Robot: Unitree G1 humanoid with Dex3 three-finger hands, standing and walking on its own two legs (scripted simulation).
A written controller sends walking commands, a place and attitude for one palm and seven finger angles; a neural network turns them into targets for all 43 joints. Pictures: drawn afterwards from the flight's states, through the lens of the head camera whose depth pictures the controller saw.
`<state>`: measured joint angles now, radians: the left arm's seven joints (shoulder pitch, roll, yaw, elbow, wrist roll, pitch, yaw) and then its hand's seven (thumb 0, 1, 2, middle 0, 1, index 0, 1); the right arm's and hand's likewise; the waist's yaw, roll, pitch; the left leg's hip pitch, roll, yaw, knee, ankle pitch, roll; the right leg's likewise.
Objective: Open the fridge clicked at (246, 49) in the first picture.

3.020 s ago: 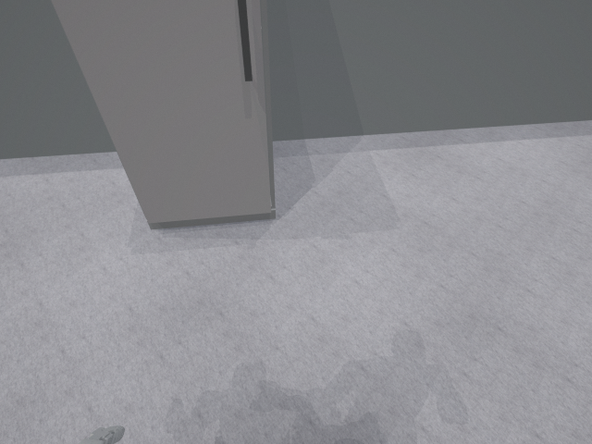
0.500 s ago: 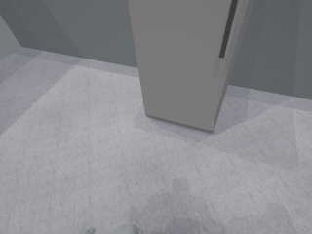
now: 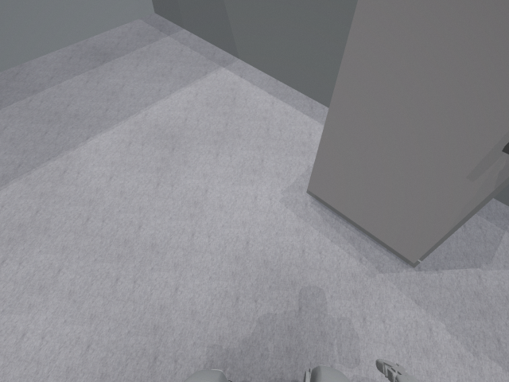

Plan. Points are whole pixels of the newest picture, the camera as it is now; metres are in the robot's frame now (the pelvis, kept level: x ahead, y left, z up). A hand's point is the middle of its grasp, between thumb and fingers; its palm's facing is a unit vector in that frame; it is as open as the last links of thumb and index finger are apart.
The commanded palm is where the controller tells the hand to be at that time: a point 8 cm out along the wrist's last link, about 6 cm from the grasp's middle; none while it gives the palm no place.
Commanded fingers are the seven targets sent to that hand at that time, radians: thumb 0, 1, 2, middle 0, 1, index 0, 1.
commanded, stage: walk to a spot facing it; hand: right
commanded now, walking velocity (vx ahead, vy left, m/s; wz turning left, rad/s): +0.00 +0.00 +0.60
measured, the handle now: out of the picture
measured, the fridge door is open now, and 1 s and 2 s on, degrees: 0 0 0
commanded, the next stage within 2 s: turn to face it in 1.52 s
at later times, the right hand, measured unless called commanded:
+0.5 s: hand out of the picture +0.15 -0.24 -0.16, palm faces -0.24 +0.95 -0.18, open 7.4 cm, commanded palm none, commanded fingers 0.00 -0.90 -0.90 0.20 0.30 0.20 0.30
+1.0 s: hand (337, 342) +0.22 -0.13 -0.14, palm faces -0.52 +0.83 -0.22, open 7.4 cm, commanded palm none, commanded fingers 0.00 -0.90 -0.90 0.20 0.30 0.20 0.30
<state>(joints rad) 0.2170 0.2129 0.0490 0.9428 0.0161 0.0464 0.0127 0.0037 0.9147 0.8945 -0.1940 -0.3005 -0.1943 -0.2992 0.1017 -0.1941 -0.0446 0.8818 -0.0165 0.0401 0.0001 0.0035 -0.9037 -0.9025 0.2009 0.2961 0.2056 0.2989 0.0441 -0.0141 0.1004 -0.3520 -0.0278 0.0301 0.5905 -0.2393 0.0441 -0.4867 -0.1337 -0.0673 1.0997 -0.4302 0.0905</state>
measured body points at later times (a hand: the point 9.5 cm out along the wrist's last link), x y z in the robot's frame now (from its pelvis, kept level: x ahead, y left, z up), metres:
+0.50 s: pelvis +0.03 -0.06 +0.01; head +0.08 -0.07 +0.46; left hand +0.02 +0.20 -0.11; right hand +0.16 -0.29 -0.15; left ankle -0.04 +0.09 -0.65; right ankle +0.03 -0.14 -0.73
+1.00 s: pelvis +0.06 +0.00 +0.01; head +0.07 +0.02 +0.46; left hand -0.02 +0.27 -0.13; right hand +0.25 -0.17 -0.12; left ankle -0.02 +0.07 -0.73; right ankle +0.16 -0.12 -0.67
